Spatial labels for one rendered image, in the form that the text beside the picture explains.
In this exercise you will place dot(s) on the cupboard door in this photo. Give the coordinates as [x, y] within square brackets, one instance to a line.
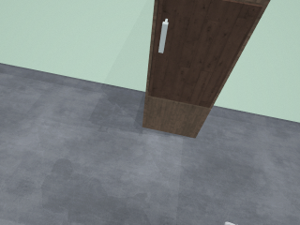
[202, 41]

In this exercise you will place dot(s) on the handle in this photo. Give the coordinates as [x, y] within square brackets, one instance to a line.
[163, 35]

